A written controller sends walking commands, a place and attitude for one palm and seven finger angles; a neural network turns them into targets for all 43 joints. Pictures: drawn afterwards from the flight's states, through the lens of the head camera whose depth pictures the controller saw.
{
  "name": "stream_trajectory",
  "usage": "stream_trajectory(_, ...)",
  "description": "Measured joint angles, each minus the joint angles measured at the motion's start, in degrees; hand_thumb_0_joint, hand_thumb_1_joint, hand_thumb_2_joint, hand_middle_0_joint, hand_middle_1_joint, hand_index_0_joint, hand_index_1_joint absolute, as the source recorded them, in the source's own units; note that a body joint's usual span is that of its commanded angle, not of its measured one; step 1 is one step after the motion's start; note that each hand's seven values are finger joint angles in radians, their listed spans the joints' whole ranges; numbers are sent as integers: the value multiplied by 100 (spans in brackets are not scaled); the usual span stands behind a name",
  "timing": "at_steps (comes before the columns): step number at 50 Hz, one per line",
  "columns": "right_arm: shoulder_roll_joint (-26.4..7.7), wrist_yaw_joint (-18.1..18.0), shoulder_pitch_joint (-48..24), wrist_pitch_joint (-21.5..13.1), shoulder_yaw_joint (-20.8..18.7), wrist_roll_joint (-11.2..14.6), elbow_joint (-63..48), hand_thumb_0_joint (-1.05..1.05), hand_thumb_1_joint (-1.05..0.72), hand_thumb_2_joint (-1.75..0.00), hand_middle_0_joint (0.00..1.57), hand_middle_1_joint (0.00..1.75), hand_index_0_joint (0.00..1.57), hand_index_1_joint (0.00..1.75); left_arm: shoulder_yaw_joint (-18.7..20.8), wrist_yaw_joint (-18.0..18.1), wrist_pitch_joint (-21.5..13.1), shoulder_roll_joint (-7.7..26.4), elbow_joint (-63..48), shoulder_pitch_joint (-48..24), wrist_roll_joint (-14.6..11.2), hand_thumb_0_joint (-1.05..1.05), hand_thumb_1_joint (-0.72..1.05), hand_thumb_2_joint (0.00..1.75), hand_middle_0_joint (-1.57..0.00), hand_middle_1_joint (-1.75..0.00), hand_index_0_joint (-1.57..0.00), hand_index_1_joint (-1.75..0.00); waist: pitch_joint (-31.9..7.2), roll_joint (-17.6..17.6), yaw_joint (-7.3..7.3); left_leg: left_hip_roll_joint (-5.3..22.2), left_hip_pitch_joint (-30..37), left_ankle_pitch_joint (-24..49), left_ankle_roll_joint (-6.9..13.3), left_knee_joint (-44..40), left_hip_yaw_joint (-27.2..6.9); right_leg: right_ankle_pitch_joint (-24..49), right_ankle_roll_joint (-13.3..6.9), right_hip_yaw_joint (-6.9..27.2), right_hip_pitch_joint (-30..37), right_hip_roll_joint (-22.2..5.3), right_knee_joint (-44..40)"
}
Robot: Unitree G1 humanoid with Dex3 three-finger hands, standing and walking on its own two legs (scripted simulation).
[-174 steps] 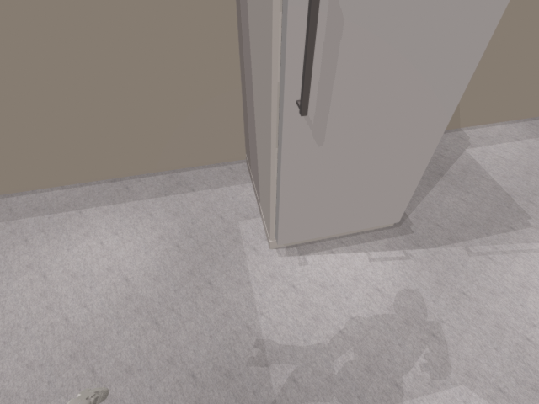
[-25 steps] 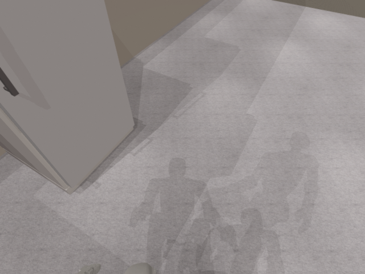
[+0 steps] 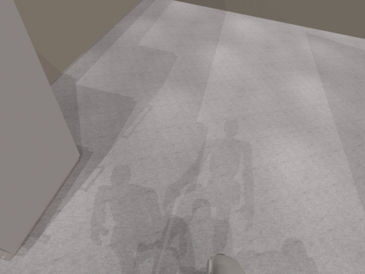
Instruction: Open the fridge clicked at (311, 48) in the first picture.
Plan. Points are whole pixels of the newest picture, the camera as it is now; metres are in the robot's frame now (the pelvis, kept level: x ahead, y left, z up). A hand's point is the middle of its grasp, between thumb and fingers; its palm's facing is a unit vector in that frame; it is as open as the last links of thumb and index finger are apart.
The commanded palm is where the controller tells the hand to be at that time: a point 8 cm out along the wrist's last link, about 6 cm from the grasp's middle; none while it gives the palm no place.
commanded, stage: walk to a spot facing it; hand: left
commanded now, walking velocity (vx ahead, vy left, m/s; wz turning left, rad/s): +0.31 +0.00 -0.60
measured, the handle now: out of the picture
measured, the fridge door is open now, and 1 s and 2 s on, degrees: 0 0 0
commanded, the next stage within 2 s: turn to face it in 1.20 s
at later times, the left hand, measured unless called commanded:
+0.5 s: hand (140, 210) +0.32 +0.13 -0.18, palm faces -0.24 -0.95 -0.20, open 7.3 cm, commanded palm none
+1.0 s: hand (143, 157) +0.51 +0.15 -0.18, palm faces -0.45 -0.87 -0.19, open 7.4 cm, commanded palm none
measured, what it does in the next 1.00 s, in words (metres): walks ahead, turning right: right foot, then left foot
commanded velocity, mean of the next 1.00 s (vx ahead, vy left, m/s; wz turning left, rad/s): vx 0.18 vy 0.00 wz -0.56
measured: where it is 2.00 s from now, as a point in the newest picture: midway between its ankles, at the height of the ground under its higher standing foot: (179, 248)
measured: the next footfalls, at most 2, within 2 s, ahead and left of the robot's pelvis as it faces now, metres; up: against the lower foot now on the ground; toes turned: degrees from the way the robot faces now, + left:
right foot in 0.26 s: +0.25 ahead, -0.12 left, +0.00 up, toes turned -17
left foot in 0.70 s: +0.44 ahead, +0.06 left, +0.00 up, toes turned -14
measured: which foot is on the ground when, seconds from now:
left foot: down 0.00-0.26, up 0.28-0.68, down 0.70-1.00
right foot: up 0.00-0.24, down 0.26-0.72, up 0.74-1.00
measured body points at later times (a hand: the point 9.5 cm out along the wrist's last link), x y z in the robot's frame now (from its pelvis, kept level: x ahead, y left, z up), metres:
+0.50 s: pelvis +0.20 -0.04 -0.01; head +0.22 -0.04 +0.43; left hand +0.33 +0.18 -0.16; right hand +0.21 -0.29 -0.15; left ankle +0.29 +0.11 -0.67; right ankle +0.21 -0.11 -0.75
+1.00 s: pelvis +0.35 +0.00 +0.00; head +0.39 +0.01 +0.44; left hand +0.53 +0.20 -0.16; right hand +0.28 -0.25 -0.13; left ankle +0.41 +0.07 -0.75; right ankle +0.29 -0.13 -0.66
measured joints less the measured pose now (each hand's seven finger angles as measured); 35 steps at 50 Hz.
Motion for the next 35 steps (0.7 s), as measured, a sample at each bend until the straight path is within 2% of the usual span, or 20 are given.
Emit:
stream_trajectory(4, 74, -8, 297, 19, -18, -26, 236, 0, -91, -90, 20, 29, 20, 30, -53, -19, 33, -113, 11, -364, 4, 1, 91, 90, -20, -30, -20, -30, 181, 16, -160, -6, 390, -247, -85, -97, 290, 77, -32, -240, -35, -70, -873)
stream_trajectory(7, 76, -7, 477, 53, -37, -55, 362, 0, -91, -90, 20, 29, 20, 30, -107, -29, 15, -203, -20, -683, -5, 1, 91, 90, -20, -30, -20, -30, 337, 54, -313, 21, 649, -488, -195, -76, 495, -4, -154, -433, 112, 1, -1699)
stream_trajectory(10, 56, 6, 633, 98, -67, -57, 458, 0, -91, -90, 20, 29, 20, 30, -153, -34, -82, -276, -124, -980, -12, 1, 91, 90, -20, -30, -20, -30, 471, 143, -400, 165, 819, -846, -358, 205, 675, -260, -392, -627, 391, 249, -2349)
stream_trajectory(12, 43, 42, 726, 163, -92, -31, 519, 0, -91, -90, 20, 29, 20, 30, -183, -29, -235, -278, -213, -1047, -12, 1, 91, 90, -20, -30, -20, -30, 508, 161, -359, 389, 749, -1103, -442, 998, 756, -304, -580, -779, 826, 460, -2842)
stream_trajectory(13, 64, 77, 819, 202, -94, 6, 514, 0, -91, -90, 20, 29, 20, 30, -209, -30, -332, -232, -266, -1017, -10, 1, 91, 90, -20, -30, -20, -30, 442, 64, -339, 499, 486, -993, -434, 1823, 659, -134, -740, -778, 1109, 454, -3130)
stream_trajectory(14, 48, 102, 791, 258, -98, 45, 505, 0, -91, -90, 20, 29, 20, 30, -209, 4, -433, -211, -302, -992, -39, 1, 91, 90, -20, -30, -20, -30, 417, 38, -269, 573, 34, -980, -456, 2953, 303, -16, -873, -745, 1071, 473, -2968)
stream_trajectory(16, -30, 99, 447, 353, -144, 60, 434, 1, -91, -90, 20, 29, 20, 30, -211, 85, -509, -178, -315, -896, -134, 1, 91, 90, -20, -30, -20, -30, 497, 91, -257, 509, -921, -906, -446, 4803, -643, -311, -936, -680, 1133, 599, -2659)
stream_trajectory(17, -63, 93, 238, 368, -169, 48, 350, 1, -91, -90, 20, 29, 20, 30, -209, 118, -497, -148, -290, -807, -158, 1, 91, 90, -20, -30, -20, -30, 508, 96, -276, 474, -1338, -707, -439, 5320, -959, -417, -921, -635, 1260, 660, -2701)
stream_trajectory(19, -135, 90, -192, 366, -199, 6, 127, 1, -91, -90, 20, 29, 20, 30, -212, 185, -468, -111, -181, -587, -161, 1, 91, 90, -20, -30, -20, -30, 440, 110, -280, 516, -2051, -335, -442, 5602, -1300, -423, -841, -506, 1535, 775, -2989)
stream_trajectory(22, -244, 101, -795, 337, -224, -38, -269, 1, -91, -90, 20, 29, 20, 30, -223, 238, -452, -129, 10, -237, -110, 1, 91, 90, -20, -30, -20, -30, 245, 183, -258, 622, -2838, 8, -494, 5070, -1507, -306, -805, -278, 1849, 881, -3460)
stream_trajectory(26, -338, 165, -1370, 294, -230, -59, -657, 0, -91, -90, 20, 29, 19, 30, -213, 231, -460, -152, 142, 141, -81, 1, 92, 90, -20, -30, -20, -30, 20, 268, -98, 602, -3272, 424, -571, 3990, -1578, -296, -715, 2, 2142, 903, -3831)
stream_trajectory(31, -395, 230, -1784, 281, -204, -44, -862, 0, -91, -90, 20, 29, 19, 30, -202, 215, -469, -139, 103, 482, -77, 1, 91, 90, -20, -30, -20, -30, -64, 243, 243, 307, -2960, 524, -580, 2526, -1532, -530, -528, 283, 2407, 836, -3894)
stream_trajectory(35, -400, 205, -1907, 213, -135, -14, -939, 0, -91, -90, 20, 29, 20, 30, -149, 231, -384, -93, 60, 754, -104, 1, 91, 90, -20, -30, -20, -30, -85, 147, 469, -24, -2105, 580, -526, 1208, -1358, -959, -316, 548, 2473, 767, -3523)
